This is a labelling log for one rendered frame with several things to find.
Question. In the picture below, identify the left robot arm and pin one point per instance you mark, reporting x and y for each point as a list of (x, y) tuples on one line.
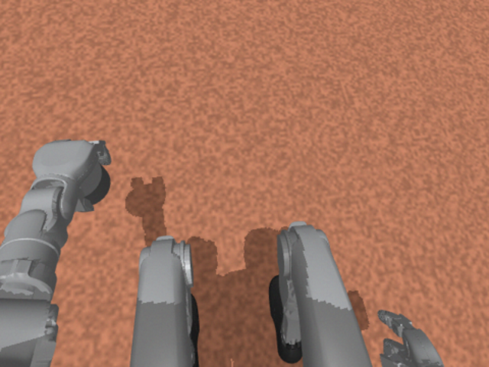
[(28, 260)]

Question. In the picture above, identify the right robot foot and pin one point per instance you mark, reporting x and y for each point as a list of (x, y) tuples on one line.
[(288, 353)]

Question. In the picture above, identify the left robot hand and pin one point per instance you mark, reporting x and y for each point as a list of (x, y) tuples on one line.
[(73, 159)]

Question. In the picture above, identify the tin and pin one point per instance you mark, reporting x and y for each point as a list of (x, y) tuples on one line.
[(97, 184)]

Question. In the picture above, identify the right robot hand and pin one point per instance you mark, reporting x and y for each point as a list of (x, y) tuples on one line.
[(416, 350)]

